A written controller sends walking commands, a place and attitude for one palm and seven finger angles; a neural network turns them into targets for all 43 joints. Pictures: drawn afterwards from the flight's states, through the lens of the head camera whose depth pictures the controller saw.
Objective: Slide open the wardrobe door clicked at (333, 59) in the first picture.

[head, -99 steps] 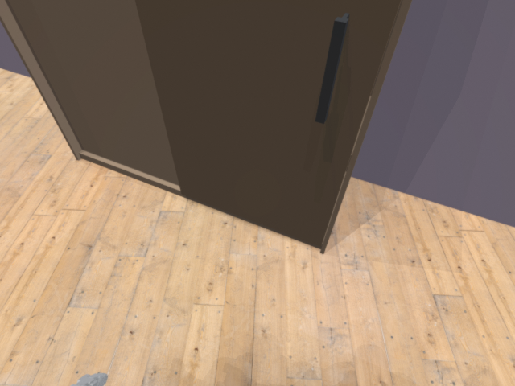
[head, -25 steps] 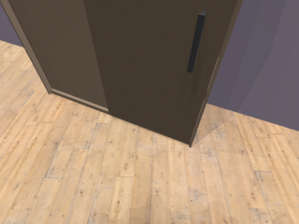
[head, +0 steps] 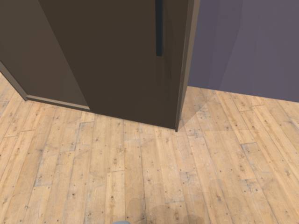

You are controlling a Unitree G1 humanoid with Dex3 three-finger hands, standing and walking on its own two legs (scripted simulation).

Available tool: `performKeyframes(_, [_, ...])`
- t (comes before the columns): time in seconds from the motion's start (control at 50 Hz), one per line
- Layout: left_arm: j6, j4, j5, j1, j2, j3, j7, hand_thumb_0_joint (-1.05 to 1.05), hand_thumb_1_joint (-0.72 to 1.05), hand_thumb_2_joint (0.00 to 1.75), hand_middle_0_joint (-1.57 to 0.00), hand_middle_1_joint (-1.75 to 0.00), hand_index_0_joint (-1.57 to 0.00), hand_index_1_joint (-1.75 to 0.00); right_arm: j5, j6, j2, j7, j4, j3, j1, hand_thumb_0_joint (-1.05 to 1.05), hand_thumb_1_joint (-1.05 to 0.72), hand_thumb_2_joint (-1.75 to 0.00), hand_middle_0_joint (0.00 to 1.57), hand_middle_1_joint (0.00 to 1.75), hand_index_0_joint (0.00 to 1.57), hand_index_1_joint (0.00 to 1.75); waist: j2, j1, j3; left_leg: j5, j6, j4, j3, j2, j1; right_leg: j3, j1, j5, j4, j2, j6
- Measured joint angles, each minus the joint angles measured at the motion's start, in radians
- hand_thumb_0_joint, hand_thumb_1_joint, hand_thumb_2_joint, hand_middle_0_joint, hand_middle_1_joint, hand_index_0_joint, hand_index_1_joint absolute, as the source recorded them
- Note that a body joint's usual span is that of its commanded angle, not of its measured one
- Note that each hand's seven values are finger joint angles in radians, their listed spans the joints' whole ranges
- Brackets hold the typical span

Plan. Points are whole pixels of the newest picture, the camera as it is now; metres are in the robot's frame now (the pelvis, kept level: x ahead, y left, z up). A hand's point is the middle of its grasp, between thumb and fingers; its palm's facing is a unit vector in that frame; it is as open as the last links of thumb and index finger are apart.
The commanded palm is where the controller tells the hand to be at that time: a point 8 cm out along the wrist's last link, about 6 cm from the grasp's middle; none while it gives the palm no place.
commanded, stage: turn to face it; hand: right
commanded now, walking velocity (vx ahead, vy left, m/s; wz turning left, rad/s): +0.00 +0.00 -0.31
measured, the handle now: (160, 24) +0.87 +0.01 +0.11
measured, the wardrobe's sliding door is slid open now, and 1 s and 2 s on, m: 0.00 0.00 0.00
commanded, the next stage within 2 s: take the last steps up to it in 0.30 s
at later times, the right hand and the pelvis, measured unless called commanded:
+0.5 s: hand out of the picture +0.00 -0.17 -0.15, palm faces +0.19 +0.96 -0.23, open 7.4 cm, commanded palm none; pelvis -0.01 +0.02 +0.01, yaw -8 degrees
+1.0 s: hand out of the picture +0.10 -0.17 -0.16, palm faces +0.10 +0.98 -0.15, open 7.4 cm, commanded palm none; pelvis +0.09 +0.01 +0.02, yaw -5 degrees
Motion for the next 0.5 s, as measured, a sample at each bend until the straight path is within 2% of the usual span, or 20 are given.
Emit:
performKeyframes(0.04, [-0.002, -0.001, 0.000, 0.009, -0.016, -0.004, 0.006, 0.00, 0.90, 0.90, -0.20, -0.30, -0.20, -0.30, -0.001, 0.001, 0.004, 0.004, 0.007, -0.006, 0.003, 0.01, -0.90, -0.89, 0.20, 0.30, 0.21, 0.30, -0.002, 0.001, -0.003, 0.026, -0.001, 0.098, -0.017, -0.012, -0.045, 0.011, 0.012, 0.031, -0.055, 0.007, -0.005])
performKeyframes(0.1, [-0.005, 0.003, -0.001, 0.019, -0.030, -0.004, 0.012, 0.00, 0.90, 0.90, -0.20, -0.30, -0.20, -0.30, 0.000, -0.004, 0.013, 0.007, 0.010, -0.012, 0.013, 0.01, -0.90, -0.89, 0.20, 0.30, 0.20, 0.30, -0.016, 0.002, -0.012, 0.052, -0.008, 0.108, -0.019, -0.019, -0.064, 0.033, 0.026, 0.080, -0.127, 0.011, -0.009])
performKeyframes(0.28, [0.001, 0.013, 0.003, 0.022, -0.025, 0.016, 0.019, 0.00, 0.90, 0.90, -0.20, -0.30, -0.20, -0.30, 0.003, -0.011, 0.038, -0.001, 0.009, -0.016, 0.016, 0.01, -0.91, -0.89, 0.20, 0.30, 0.20, 0.30, -0.053, 0.019, -0.034, 0.043, -0.006, -0.125, -0.032, -0.042, 0.026, 0.092, 0.029, 0.132, -0.187, 0.027, -0.003])
performKeyframes(0.34, [0.005, 0.018, 0.002, 0.021, -0.014, 0.024, 0.018, 0.00, 0.90, 0.90, -0.20, -0.30, -0.20, -0.30, 0.005, -0.023, 0.050, -0.004, 0.004, -0.012, 0.018, 0.01, -0.91, -0.89, 0.20, 0.30, 0.20, 0.30, -0.063, 0.017, -0.044, 0.095, 0.002, -0.257, -0.031, -0.053, 0.090, 0.109, 0.017, 0.134, -0.175, 0.037, 0.008])
performKeyframes(0.38, [0.007, 0.016, -0.004, 0.027, -0.010, 0.027, 0.014, 0.00, 0.90, 0.90, -0.20, -0.30, -0.20, -0.30, 0.004, -0.039, 0.049, -0.007, -0.005, -0.007, 0.031, 0.01, -0.90, -0.89, 0.20, 0.30, 0.20, 0.30, -0.052, 0.009, -0.058, 0.168, 0.013, -0.413, -0.033, -0.045, 0.157, 0.111, -0.005, 0.122, -0.140, 0.056, 0.020])
performKeyframes(0.44, [0.021, 0.018, -0.003, 0.020, 0.009, 0.039, 0.010, 0.00, 0.90, 0.90, -0.20, -0.30, -0.20, -0.30, -0.005, -0.047, 0.070, -0.010, 0.004, -0.002, 0.044, 0.01, -0.90, -0.89, 0.20, 0.30, 0.20, 0.30, -0.079, -0.003, -0.062, 0.181, 0.031, -0.411, -0.017, -0.053, 0.162, 0.103, -0.063, -0.051, 0.032, 0.042, 0.052])
performKeyframes(0.5, [0.023, 0.023, 0.004, 0.017, 0.016, 0.043, 0.005, 0.00, 0.91, 0.90, -0.20, -0.30, -0.20, -0.30, -0.008, -0.062, 0.080, -0.005, 0.017, 0.002, 0.082, 0.01, -0.90, -0.89, 0.20, 0.30, 0.20, 0.30, -0.079, -0.012, -0.075, 0.192, 0.036, -0.442, -0.007, -0.052, 0.191, 0.064, -0.101, -0.100, 0.218, 0.006, 0.064])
